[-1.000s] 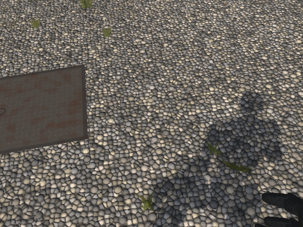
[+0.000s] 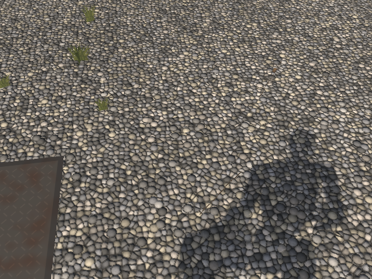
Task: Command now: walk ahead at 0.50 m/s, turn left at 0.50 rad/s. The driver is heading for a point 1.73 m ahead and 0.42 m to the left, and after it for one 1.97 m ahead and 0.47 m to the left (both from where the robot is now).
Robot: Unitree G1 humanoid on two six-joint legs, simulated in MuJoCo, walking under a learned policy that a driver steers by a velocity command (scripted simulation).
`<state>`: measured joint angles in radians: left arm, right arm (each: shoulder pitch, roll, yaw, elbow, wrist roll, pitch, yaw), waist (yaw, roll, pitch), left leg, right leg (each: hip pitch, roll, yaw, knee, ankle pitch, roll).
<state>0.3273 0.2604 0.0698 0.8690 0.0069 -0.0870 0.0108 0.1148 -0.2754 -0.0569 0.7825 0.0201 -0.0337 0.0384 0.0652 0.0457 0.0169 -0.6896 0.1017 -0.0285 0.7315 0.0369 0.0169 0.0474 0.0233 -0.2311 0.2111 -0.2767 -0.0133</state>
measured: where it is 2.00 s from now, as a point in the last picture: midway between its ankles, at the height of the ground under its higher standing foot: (120, 145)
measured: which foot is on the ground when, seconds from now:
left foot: up 0.00-0.12, down 0.14-0.62, up 0.64-1.00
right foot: down 0.00-0.12, up 0.14-0.60, down 0.62-1.00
